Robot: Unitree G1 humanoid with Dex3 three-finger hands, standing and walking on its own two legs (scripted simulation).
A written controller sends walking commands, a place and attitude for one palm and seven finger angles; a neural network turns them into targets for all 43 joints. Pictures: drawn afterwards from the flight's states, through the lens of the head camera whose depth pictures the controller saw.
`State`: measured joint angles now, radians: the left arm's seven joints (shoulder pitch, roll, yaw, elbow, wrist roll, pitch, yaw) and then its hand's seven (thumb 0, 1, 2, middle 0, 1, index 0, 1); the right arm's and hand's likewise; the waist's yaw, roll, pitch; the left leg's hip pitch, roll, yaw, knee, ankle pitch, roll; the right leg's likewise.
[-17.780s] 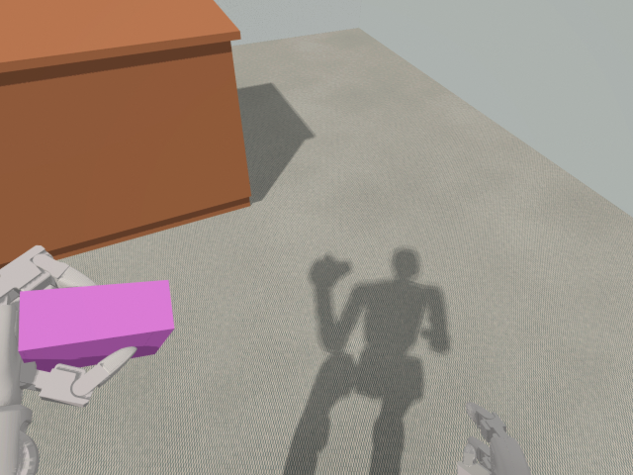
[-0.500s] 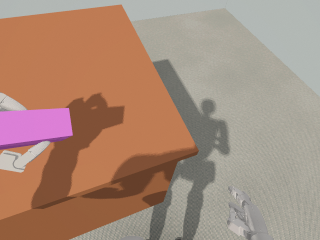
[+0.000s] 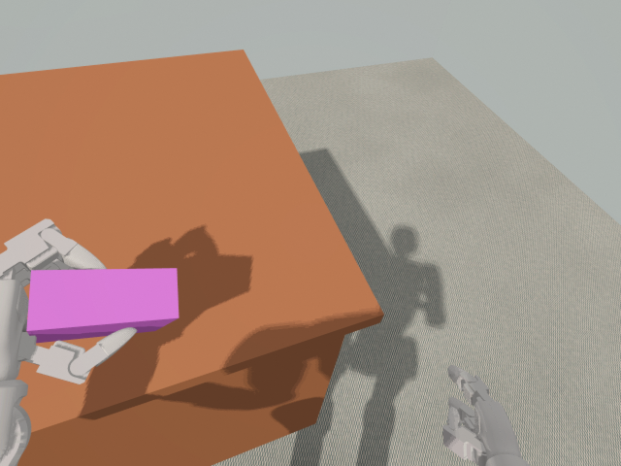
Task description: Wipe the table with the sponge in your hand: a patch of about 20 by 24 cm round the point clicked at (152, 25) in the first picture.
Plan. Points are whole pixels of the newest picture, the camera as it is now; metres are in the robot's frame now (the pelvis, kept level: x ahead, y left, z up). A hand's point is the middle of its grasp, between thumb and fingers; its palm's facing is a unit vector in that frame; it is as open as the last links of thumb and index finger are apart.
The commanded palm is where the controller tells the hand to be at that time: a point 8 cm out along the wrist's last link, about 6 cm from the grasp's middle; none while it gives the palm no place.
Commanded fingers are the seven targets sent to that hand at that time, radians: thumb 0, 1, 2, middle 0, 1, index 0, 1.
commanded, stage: look again from close up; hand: left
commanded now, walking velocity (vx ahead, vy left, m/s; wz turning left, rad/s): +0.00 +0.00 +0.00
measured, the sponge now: (124, 305) +0.24 +0.21 +0.13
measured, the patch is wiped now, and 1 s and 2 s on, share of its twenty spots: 0.00 0.00 0.00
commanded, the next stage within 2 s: come to a stop and stand still in 0.30 s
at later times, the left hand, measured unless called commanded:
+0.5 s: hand (93, 323) +0.21 +0.22 +0.15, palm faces +0.36 -0.86 -0.37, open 9.2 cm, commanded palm +0.15 +0.25 +0.18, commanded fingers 0.00 0.10 1.30 -1.20 -1.60 -1.20 -1.60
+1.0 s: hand (86, 333) +0.20 +0.23 +0.14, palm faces +0.40 -0.82 -0.41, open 9.2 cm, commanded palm +0.13 +0.25 +0.18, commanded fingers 0.00 0.10 1.30 -1.20 -1.60 -1.20 -1.60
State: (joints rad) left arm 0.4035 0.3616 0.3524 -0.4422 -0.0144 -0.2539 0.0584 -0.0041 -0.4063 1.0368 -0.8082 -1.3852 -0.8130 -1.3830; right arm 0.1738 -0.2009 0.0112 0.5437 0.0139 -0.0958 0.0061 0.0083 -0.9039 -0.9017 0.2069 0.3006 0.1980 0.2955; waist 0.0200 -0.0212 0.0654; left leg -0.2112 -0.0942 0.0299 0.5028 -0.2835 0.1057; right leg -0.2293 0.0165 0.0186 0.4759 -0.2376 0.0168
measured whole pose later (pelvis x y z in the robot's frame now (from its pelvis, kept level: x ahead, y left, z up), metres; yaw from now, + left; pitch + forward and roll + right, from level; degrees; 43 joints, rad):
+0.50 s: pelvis -0.01 -0.03 +0.00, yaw +0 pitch -2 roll -1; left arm 0.40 0.35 0.34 -0.40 -0.03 -0.20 0.08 0.00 -0.41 1.04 -0.81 -1.39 -0.81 -1.38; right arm 0.21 -0.21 0.03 0.57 0.02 -0.09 -0.03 0.01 -0.90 -0.90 0.21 0.30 0.20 0.30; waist 0.03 -0.01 0.06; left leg -0.19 -0.06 0.02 0.46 -0.25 0.08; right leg -0.20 0.05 0.01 0.42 -0.19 -0.02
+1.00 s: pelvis +0.00 -0.04 +0.00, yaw +4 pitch +2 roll -1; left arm 0.40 0.46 0.33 -0.37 -0.09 -0.28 0.10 -0.01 -0.41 1.04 -0.81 -1.38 -0.82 -1.38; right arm 0.23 -0.28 0.02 0.61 0.03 -0.18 0.01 0.01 -0.90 -0.90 0.21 0.30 0.20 0.30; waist 0.06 -0.04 0.08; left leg -0.30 -0.08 -0.05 0.55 -0.28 0.06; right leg -0.30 0.03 -0.05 0.52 -0.26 -0.04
